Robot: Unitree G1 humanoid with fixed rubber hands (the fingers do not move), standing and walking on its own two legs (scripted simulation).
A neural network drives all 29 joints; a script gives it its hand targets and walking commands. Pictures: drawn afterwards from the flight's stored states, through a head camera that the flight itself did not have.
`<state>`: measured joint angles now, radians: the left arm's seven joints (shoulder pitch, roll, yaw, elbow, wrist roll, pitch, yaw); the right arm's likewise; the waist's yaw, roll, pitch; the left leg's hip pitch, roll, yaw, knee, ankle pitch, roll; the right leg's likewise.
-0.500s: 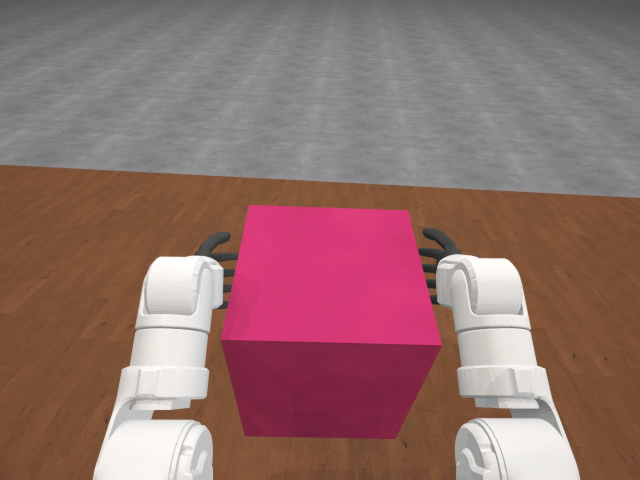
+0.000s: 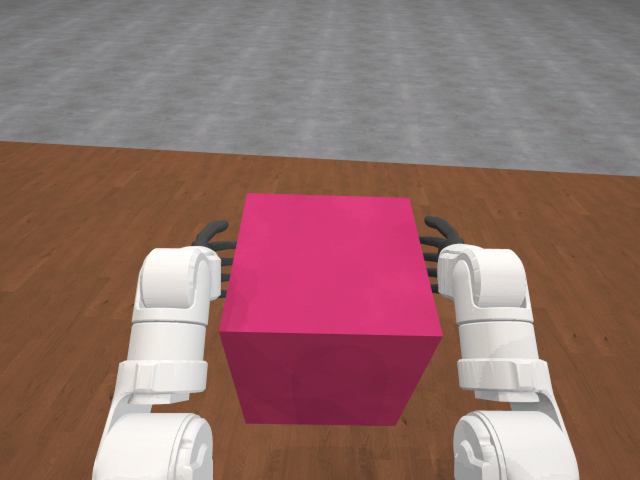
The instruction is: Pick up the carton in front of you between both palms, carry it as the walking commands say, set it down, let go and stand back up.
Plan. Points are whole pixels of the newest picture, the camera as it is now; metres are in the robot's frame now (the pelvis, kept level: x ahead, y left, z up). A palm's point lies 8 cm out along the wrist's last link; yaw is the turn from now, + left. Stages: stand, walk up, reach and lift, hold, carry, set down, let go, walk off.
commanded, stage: carry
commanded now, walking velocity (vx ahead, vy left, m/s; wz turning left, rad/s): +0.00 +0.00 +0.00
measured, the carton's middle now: (324, 314) +0.34 +0.00 +0.04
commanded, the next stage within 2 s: none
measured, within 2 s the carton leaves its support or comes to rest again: neither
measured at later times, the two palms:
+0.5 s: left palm (222, 238) +0.40 +0.13 +0.13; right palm (453, 241) +0.39 -0.17 +0.13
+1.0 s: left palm (219, 184) +0.64 +0.19 +0.04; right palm (376, 184) +0.63 -0.11 +0.04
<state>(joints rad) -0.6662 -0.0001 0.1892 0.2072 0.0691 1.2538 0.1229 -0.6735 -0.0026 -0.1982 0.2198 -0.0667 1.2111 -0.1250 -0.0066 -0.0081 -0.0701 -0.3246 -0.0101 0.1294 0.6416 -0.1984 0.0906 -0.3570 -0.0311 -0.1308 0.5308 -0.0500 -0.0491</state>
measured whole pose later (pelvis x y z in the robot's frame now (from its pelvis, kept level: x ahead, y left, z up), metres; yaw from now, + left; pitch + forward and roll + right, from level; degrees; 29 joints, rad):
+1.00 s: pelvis +0.29 +0.04 -0.05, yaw -1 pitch +4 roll -2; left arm -0.64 0.01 0.18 0.18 0.05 1.21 0.14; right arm -0.60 0.05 -0.22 0.15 -0.11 1.17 -0.13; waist 0.02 -0.01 -0.02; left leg -0.45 0.01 0.13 0.62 -0.09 0.11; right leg -0.44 -0.01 -0.03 1.23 -0.49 -0.02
